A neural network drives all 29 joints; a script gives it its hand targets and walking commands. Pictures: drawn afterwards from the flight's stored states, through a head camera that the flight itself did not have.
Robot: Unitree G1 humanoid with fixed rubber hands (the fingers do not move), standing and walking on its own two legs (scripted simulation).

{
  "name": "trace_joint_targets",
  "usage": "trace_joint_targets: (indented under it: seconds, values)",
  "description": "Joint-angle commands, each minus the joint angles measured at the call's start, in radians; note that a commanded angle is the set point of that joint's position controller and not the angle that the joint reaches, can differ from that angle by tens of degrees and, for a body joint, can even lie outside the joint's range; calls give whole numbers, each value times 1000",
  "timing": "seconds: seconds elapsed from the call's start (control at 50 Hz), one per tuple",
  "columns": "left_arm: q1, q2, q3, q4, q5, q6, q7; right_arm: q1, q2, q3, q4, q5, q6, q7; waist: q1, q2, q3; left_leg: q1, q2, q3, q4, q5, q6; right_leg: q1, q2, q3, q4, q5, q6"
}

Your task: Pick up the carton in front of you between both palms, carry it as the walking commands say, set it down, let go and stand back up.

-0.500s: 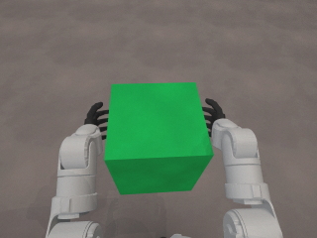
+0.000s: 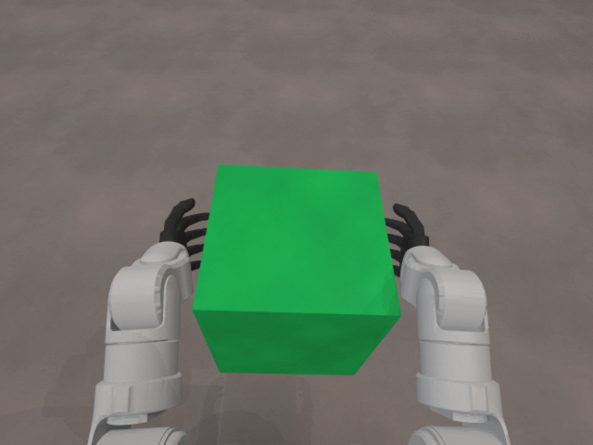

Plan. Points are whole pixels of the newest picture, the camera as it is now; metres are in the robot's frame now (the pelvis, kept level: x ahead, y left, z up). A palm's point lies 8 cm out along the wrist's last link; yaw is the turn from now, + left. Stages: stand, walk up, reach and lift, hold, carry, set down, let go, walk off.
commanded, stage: carry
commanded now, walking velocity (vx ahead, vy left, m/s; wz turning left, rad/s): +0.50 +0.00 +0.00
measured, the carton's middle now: (292, 279) +0.35 -0.01 +0.01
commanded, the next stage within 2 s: none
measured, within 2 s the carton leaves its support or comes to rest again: neither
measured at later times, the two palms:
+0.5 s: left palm (210, 154) +0.53 +0.12 +0.07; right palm (390, 145) +0.56 -0.18 +0.07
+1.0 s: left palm (204, 51) +0.85 +0.16 +0.08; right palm (346, 53) +0.85 -0.14 +0.08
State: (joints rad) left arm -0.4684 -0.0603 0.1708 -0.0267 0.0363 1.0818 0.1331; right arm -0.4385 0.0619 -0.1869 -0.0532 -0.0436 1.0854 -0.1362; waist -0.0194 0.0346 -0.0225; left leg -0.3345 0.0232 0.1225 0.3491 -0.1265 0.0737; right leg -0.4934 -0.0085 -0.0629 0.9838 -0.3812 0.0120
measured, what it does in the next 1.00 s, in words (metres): walks ahead: right foot, then left foot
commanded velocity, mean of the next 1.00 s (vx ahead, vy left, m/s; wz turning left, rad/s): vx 0.50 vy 0.00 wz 0.00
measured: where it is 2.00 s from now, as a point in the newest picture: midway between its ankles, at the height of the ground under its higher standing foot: (278, 191)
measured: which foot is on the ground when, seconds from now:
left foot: down 0.00-0.30, up 0.32-0.72, down 0.74-1.00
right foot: up 0.00-0.26, down 0.28-0.74, up 0.76-1.00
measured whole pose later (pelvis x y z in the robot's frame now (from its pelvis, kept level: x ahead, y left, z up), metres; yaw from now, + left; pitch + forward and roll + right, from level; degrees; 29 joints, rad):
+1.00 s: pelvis +0.59 +0.01 +0.00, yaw +1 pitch +4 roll -1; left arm -0.13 -0.13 0.09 -0.33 0.12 1.20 0.09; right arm -0.13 0.13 -0.10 -0.32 -0.11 1.19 -0.09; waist -0.02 -0.01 -0.10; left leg -0.19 0.04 0.21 0.30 -0.18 0.04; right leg -0.56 -0.10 -0.09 0.84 -0.25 0.01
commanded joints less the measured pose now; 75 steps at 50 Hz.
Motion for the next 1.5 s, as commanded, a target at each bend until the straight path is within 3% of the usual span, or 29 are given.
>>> trace_joint_targets:
  seconds: [0.0,0.18,0.24,0.26,0.28,0.3,0.36,0.38,0.42,0.52,0.64,0.68,0.72,0.74,0.76,0.78,0.84,0.88,0.94,1.1,1.16,1.18,1.2,1.22,1.24,1.28,1.3,1.38,1.48]
  values:
    - [-434,-1011,-709,-87,-306,8,-225,-563,997,750,-149,407,23,280,1,80,-469,563,262,-267,-54,499,71,-126,-19,-5,-162,35,15]
    - [-261,-996,-779,-244,-289,80,-264,-279,964,755,-203,331,84,324,-5,150,-271,398,201,-75,-84,389,26,25,-19,-118,-516,319,12]
    - [-182,-990,-765,-246,-310,103,-291,-214,956,764,-226,318,101,318,20,68,-315,215,147,18,160,338,-27,374,9,-176,-585,277,-21]
    - [-133,-977,-753,-238,-307,111,-298,-197,938,760,-239,316,106,317,41,-13,-368,77,120,42,340,165,-60,548,-116,-13,-594,190,-46]
    - [-126,-958,-738,-224,-294,111,-302,-221,937,771,-268,322,119,316,43,-256,-406,-173,10,50,623,-108,-101,701,-369,431,-698,87,-165]
    - [-129,-977,-737,-216,-301,109,-306,-252,935,784,-292,332,124,317,43,-345,-381,-365,-27,-44,769,-369,-83,740,-436,608,-749,140,-247]
    - [-178,-1028,-765,-279,-344,103,-314,-263,993,800,-287,353,110,318,34,-111,-332,-369,96,-128,827,-257,-49,557,-365,364,-768,186,-191]
    - [-193,-1041,-775,-292,-353,99,-316,-253,1008,803,-283,351,103,317,31,-95,-322,-328,113,-128,753,-202,-54,497,-339,283,-798,163,-159]
    - [-187,-1042,-784,-306,-363,95,-321,-223,1031,806,-278,341,93,311,32,-133,-316,-277,99,-79,629,-147,-69,450,-301,169,-834,144,-143]
    - [-129,-997,-788,-329,-363,94,-326,-154,1009,807,-294,317,86,294,34,-154,-256,-268,81,-3,325,-11,-100,483,-259,43,-854,264,-144]
    - [-95,-923,-766,-346,-332,121,-309,-159,931,803,-338,329,119,292,42,-185,-187,-201,47,65,159,73,-79,528,-239,-31,-785,426,-117]
    - [-99,-902,-761,-334,-323,132,-304,-159,906,793,-327,331,132,295,37,-182,-187,-108,26,102,109,36,-64,526,-233,-58,-695,491,-98]
    - [-107,-886,-763,-327,-320,143,-300,-138,892,774,-294,327,141,299,13,-107,-284,242,-3,128,83,-30,-44,381,-169,-145,-409,581,-49]
    - [-127,-873,-767,-338,-323,151,-299,-127,881,759,-272,316,141,301,-11,45,-343,426,192,-189,-1,-154,12,177,-105,-164,-153,389,3]
    - [-165,-895,-782,-355,-336,160,-301,-132,897,752,-243,305,133,302,-10,295,-394,615,384,-571,-85,-125,142,-107,9,-121,96,21,35]
    - [-172,-919,-788,-336,-339,157,-305,-125,925,754,-248,322,131,304,-5,262,-384,610,405,-604,-106,14,168,-211,-17,-4,235,-110,10]
    - [-177,-1002,-794,-335,-345,125,-311,-188,1023,788,-305,353,109,312,3,14,-363,438,347,-355,-99,136,88,-179,-118,69,180,7,-28]
    - [-173,-1039,-801,-343,-339,109,-305,-216,1038,803,-334,366,96,316,9,53,-358,367,311,-243,-150,49,53,-112,-113,33,53,72,-20]
    - [-136,-1034,-802,-366,-320,95,-290,-193,1017,813,-368,378,93,322,7,92,-324,351,285,-152,-204,-19,66,-105,-105,-15,-137,139,3]
    - [-87,-933,-782,-374,-310,137,-286,-115,910,783,-350,336,130,313,-3,125,-208,372,230,-10,-145,156,23,-3,-60,-134,-488,321,-7]
    - [-79,-916,-762,-333,-311,150,-297,-125,897,781,-320,323,143,309,19,76,-225,290,178,73,81,235,-23,247,-3,-217,-573,253,-28]
    - [-73,-913,-755,-313,-311,152,-301,-127,889,780,-312,320,146,308,33,25,-283,171,153,100,256,218,-56,445,-48,-158,-556,208,-39]
    - [-55,-902,-741,-288,-299,151,-302,-151,876,783,-320,323,153,308,50,-174,-333,-25,70,116,535,22,-104,590,-271,222,-675,80,-108]
    - [-62,-919,-731,-257,-295,141,-304,-188,898,799,-333,335,158,309,53,-406,-363,-306,-37,38,752,-334,-119,762,-425,550,-768,130,-228]
    - [-86,-951,-743,-285,-313,135,-308,-202,927,805,-327,341,150,312,43,-309,-348,-375,21,-78,875,-373,-87,744,-434,516,-757,247,-236]
    - [-140,-1020,-766,-325,-339,116,-314,-234,989,815,-337,355,126,316,37,-123,-341,-356,100,-122,860,-279,-56,629,-378,332,-738,320,-190]
    - [-166,-1046,-777,-345,-349,107,-317,-233,1006,820,-342,354,114,314,34,-90,-333,-326,120,-127,785,-219,-56,579,-356,262,-762,322,-158]
    - [-146,-1042,-794,-385,-368,94,-323,-177,1037,826,-354,330,88,296,34,-153,-323,-288,96,-54,581,-111,-80,548,-305,99,-827,281,-142]
    - [-100,-967,-783,-418,-361,109,-320,-132,980,818,-392,313,100,277,37,-172,-251,-283,65,27,291,13,-89,589,-258,-20,-810,457,-134]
